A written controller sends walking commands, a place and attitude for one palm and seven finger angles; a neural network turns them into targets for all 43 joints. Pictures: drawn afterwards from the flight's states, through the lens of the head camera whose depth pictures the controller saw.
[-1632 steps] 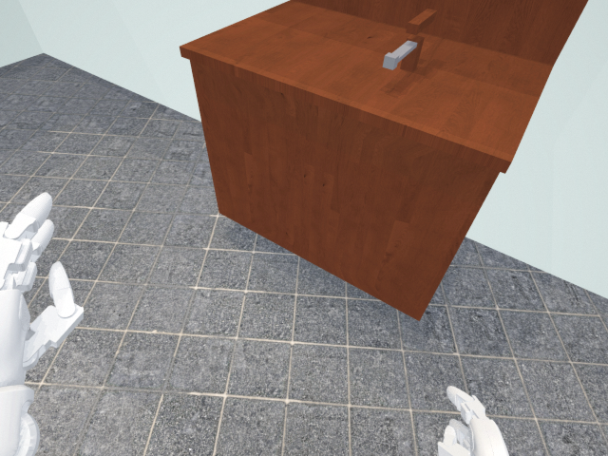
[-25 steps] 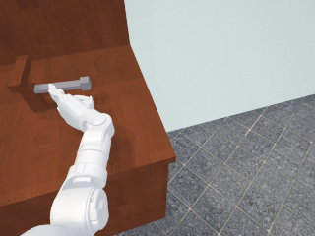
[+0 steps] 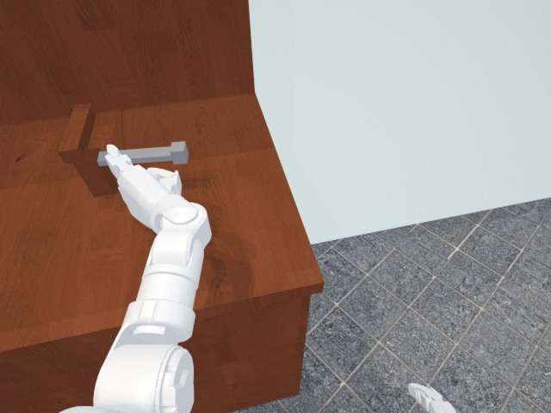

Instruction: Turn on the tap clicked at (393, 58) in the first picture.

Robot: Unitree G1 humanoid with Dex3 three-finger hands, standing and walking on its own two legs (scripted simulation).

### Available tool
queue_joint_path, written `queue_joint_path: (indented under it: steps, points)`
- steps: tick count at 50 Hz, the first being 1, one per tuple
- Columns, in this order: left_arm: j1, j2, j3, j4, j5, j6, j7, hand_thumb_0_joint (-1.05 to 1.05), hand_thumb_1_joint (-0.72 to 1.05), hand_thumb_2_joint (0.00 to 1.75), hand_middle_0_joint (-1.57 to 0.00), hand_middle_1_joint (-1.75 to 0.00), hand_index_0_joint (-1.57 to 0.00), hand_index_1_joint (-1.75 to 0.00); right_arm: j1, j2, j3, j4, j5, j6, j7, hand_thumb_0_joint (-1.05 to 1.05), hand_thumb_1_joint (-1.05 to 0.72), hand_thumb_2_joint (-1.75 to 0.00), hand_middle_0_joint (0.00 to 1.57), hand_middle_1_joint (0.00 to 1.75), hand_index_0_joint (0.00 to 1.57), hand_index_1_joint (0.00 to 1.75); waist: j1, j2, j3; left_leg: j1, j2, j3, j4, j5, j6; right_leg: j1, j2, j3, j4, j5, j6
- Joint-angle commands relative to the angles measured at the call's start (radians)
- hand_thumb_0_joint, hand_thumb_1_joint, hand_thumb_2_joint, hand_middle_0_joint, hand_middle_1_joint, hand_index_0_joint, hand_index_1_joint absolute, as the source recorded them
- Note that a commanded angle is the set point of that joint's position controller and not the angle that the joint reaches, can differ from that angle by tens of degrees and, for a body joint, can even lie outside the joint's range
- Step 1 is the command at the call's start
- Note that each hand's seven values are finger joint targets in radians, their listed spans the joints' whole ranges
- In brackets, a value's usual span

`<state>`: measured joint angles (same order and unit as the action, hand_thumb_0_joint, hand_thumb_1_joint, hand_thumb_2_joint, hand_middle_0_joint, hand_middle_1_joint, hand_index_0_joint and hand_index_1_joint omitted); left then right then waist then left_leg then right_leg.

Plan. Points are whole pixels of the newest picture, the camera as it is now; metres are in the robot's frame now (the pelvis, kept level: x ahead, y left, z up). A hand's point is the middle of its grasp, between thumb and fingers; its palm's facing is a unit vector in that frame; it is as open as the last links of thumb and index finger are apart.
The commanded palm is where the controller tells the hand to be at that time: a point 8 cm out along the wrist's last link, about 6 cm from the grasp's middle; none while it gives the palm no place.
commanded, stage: lift the hand up off the lever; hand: left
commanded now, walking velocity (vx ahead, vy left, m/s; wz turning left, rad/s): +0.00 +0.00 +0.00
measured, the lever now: (179, 152) +0.51 +0.20 +0.11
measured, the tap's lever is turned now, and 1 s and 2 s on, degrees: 83 83 83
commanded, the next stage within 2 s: draw the hand back beside the body in 1.40 s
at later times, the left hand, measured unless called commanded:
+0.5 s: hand (171, 171) +0.42 +0.18 +0.15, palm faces +0.79 -0.61 -0.07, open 7.8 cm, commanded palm +0.36 +0.20 +0.16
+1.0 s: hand (173, 162) +0.41 +0.17 +0.17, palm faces +0.75 -0.65 -0.06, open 7.8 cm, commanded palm +0.36 +0.20 +0.18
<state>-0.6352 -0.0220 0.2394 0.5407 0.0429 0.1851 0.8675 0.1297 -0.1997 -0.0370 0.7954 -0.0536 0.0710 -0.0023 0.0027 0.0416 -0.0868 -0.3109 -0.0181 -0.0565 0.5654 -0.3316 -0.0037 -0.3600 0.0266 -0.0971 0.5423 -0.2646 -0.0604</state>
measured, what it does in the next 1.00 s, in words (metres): stands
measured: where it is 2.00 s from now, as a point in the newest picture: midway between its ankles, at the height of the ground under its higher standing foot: outside the picture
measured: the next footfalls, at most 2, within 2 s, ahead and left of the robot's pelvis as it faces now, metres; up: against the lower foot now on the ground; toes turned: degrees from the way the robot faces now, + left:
none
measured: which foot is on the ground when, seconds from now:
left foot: down 0.00-1.00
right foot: down 0.00-1.00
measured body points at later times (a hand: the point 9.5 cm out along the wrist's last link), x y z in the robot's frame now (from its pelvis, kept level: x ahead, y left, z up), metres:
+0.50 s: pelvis +0.00 -0.01 +0.00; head +0.00 -0.02 +0.45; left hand +0.37 +0.21 +0.16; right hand +0.13 -0.25 -0.12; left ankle -0.03 +0.12 -0.73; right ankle +0.01 -0.08 -0.73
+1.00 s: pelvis +0.00 +0.00 +0.01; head -0.01 -0.02 +0.46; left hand +0.37 +0.20 +0.18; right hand +0.17 -0.22 -0.11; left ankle -0.03 +0.12 -0.73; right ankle +0.01 -0.08 -0.73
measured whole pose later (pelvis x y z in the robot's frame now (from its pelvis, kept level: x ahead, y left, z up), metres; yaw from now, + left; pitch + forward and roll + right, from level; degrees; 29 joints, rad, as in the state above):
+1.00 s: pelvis +0.00 +0.00 +0.01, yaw +0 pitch +1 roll +0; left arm -0.66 -0.02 0.23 0.45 0.01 0.34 0.84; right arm 0.08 -0.19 -0.02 0.82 -0.03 0.06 -0.01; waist 0.03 0.05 -0.06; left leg -0.20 -0.01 -0.05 0.46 -0.29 -0.01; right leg -0.26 0.03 -0.09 0.45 -0.22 -0.06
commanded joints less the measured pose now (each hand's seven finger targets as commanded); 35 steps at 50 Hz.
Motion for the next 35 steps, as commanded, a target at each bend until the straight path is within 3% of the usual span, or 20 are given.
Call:
queue_joint_path:
  steps: [1, 2, 3, 5, 8, 11, 13, 15, 18, 20, 23, 26, 28, 31, 33, 35]
  points:
    - [-0.501, 0.101, -0.048, -0.188, 0.036, -0.031, 0.010, 0.00, 0.90, 0.90, -0.15, -0.15, -0.15, -0.15, -0.098, -0.114, -0.026, -0.105, 0.002, -0.042, -0.010, 0.00, -0.90, -0.90, 0.20, 0.30, 0.20, 0.30, -0.020, -0.085, -0.248, 0.012, 0.005, 0.048, -0.057, 0.286, -0.005, 0.203, -0.045, 0.045, -0.085, 0.206, 0.031]
    - [-0.505, 0.112, -0.036, -0.198, 0.036, -0.032, 0.016, 0.00, 0.90, 0.90, -0.15, -0.15, -0.15, -0.15, -0.099, -0.112, -0.026, -0.105, 0.000, -0.045, -0.010, 0.00, -0.90, -0.90, 0.20, 0.30, 0.20, 0.30, -0.014, -0.082, -0.260, 0.011, 0.003, 0.050, -0.056, 0.275, -0.002, 0.208, -0.047, 0.050, -0.088, 0.202, 0.034]
    - [-0.507, 0.159, 0.004, -0.206, 0.043, -0.037, 0.020, 0.00, 0.90, 0.90, -0.15, -0.15, -0.15, -0.15, -0.096, -0.115, -0.028, -0.099, -0.003, -0.043, -0.013, 0.00, -0.90, -0.90, 0.20, 0.30, 0.20, 0.30, -0.006, -0.077, -0.272, 0.014, 0.005, 0.045, -0.062, 0.282, -0.008, 0.220, -0.041, 0.045, -0.087, 0.191, 0.029]
    - [-0.525, 0.121, -0.033, -0.216, 0.053, -0.037, 0.025, 0.00, 0.90, 0.90, -0.15, -0.15, -0.15, -0.15, -0.099, -0.108, -0.025, -0.104, -0.005, -0.047, -0.008, 0.00, -0.90, -0.90, 0.20, 0.30, 0.20, 0.30, -0.009, -0.067, -0.288, 0.021, 0.005, 0.050, -0.057, 0.297, -0.009, 0.219, -0.044, 0.045, -0.079, 0.211, 0.029]
    - [-0.496, 0.147, -0.008, -0.209, 0.057, -0.027, 0.025, 0.00, 0.90, 0.90, -0.15, -0.15, -0.15, -0.15, -0.092, -0.114, -0.030, -0.101, -0.008, -0.044, -0.008, 0.00, -0.90, -0.90, 0.20, 0.30, 0.20, 0.30, -0.003, -0.071, -0.299, 0.025, 0.008, 0.049, -0.059, 0.319, -0.013, 0.236, -0.040, 0.040, -0.075, 0.234, 0.027]
    - [-0.483, 0.094, -0.050, -0.213, 0.045, -0.009, 0.018, 0.00, 0.90, 0.90, -0.15, -0.15, -0.15, -0.15, -0.095, -0.112, -0.028, -0.109, -0.004, -0.047, -0.004, 0.00, -0.90, -0.90, 0.20, 0.30, 0.20, 0.30, -0.007, -0.079, -0.287, 0.030, 0.007, 0.056, -0.060, 0.339, -0.012, 0.237, -0.044, 0.040, -0.074, 0.272, 0.029]
    - [-0.451, 0.163, 0.019, -0.191, 0.033, 0.003, 0.017, 0.00, 0.90, 0.90, -0.15, -0.15, -0.15, -0.15, -0.099, -0.121, -0.029, -0.107, 0.000, -0.042, -0.011, 0.00, -0.90, -0.90, 0.20, 0.30, 0.20, 0.30, 0.005, -0.099, -0.275, 0.017, 0.006, 0.054, -0.075, 0.312, -0.005, 0.254, -0.045, 0.046, -0.091, 0.249, 0.034]
    - [-0.467, 0.146, 0.001, -0.215, 0.029, 0.006, 0.014, 0.00, 0.90, 0.90, -0.15, -0.15, -0.15, -0.15, -0.104, -0.114, -0.025, -0.112, 0.005, -0.044, -0.011, 0.00, -0.90, -0.90, 0.20, 0.30, 0.20, 0.30, 0.002, -0.099, -0.278, 0.018, 0.005, 0.059, -0.078, 0.306, 0.001, 0.267, -0.053, 0.056, -0.098, 0.266, 0.039]
    - [-0.430, 0.186, 0.033, -0.236, 0.035, 0.010, 0.012, 0.00, 0.90, 0.90, -0.15, -0.15, -0.15, -0.15, -0.103, -0.117, -0.029, -0.110, 0.002, -0.043, -0.015, 0.00, -0.90, -0.90, 0.20, 0.30, 0.20, 0.30, 0.015, -0.101, -0.284, 0.021, 0.008, 0.059, -0.083, 0.316, 0.002, 0.288, -0.051, 0.057, -0.100, 0.286, 0.040]
    - [-0.486, 0.145, -0.017, -0.262, 0.039, 0.007, 0.007, 0.00, 0.90, 0.90, -0.15, -0.15, -0.15, -0.15, -0.108, -0.115, -0.024, -0.112, 0.006, -0.051, -0.012, 0.00, -0.90, -0.90, 0.20, 0.30, 0.20, 0.30, -0.001, -0.100, -0.266, 0.030, 0.008, 0.062, -0.087, 0.302, 0.008, 0.270, -0.054, 0.060, -0.108, 0.265, 0.041]
    - [-0.437, 0.209, 0.037, -0.306, 0.031, 0.003, 0.001, 0.00, 0.90, 0.90, -0.15, -0.15, -0.15, -0.15, -0.103, -0.120, -0.032, -0.115, 0.005, -0.051, -0.019, 0.00, -0.90, -0.90, 0.20, 0.30, 0.20, 0.30, 0.016, -0.083, -0.305, 0.046, 0.006, 0.061, -0.089, 0.342, 0.005, 0.315, -0.051, 0.062, -0.097, 0.323, 0.039]
    - [-0.441, 0.139, -0.038, -0.343, 0.028, 0.016, -0.017, 0.00, 0.90, 0.90, -0.15, -0.15, -0.15, -0.15, -0.108, -0.116, -0.028, -0.119, 0.010, -0.055, -0.016, 0.00, -0.90, -0.90, 0.20, 0.30, 0.20, 0.30, 0.002, -0.062, -0.299, 0.067, 0.006, 0.065, -0.088, 0.370, 0.002, 0.312, -0.056, 0.059, -0.094, 0.363, 0.038]
    - [-0.395, 0.149, -0.022, -0.326, 0.014, 0.033, -0.025, 0.00, 0.90, 0.90, -0.15, -0.15, -0.15, -0.15, -0.119, -0.122, -0.031, -0.114, 0.012, -0.055, -0.021, 0.00, -0.90, -0.90, 0.20, 0.30, 0.20, 0.30, 0.006, -0.077, -0.269, 0.073, 0.006, 0.062, -0.098, 0.352, 0.003, 0.304, -0.050, 0.052, -0.111, 0.323, 0.038]
    - [-0.436, 0.127, -0.048, -0.336, -0.001, 0.043, -0.032, 0.00, 0.90, 0.90, -0.15, -0.15, -0.15, -0.15, -0.136, -0.119, -0.023, -0.113, 0.020, -0.064, -0.024, 0.00, -0.90, -0.90, 0.20, 0.30, 0.20, 0.30, -0.002, -0.100, -0.244, 0.075, 0.003, 0.062, -0.110, 0.314, 0.008, 0.289, -0.055, 0.060, -0.133, 0.275, 0.043]
    - [-0.433, 0.166, -0.014, -0.349, -0.001, 0.047, -0.030, 0.00, 0.90, 0.90, -0.15, -0.15, -0.15, -0.15, -0.140, -0.121, -0.025, -0.107, 0.019, -0.063, -0.028, 0.00, -0.90, -0.90, 0.20, 0.30, 0.20, 0.30, 0.012, -0.070, -0.250, 0.086, 0.002, 0.060, -0.116, 0.321, 0.002, 0.299, -0.050, 0.058, -0.136, 0.261, 0.037]
    - [-0.455, 0.134, -0.050, -0.371, 0.009, 0.049, -0.028, 0.00, 0.90, 0.90, -0.15, -0.15, -0.15, -0.15, -0.153, -0.113, -0.021, -0.111, 0.018, -0.066, -0.023, 0.00, -0.90, -0.90, 0.20, 0.30, 0.20, 0.30, 0.011, -0.053, -0.262, 0.095, 0.004, 0.061, -0.114, 0.325, -0.002, 0.292, -0.051, 0.055, -0.134, 0.250, 0.035]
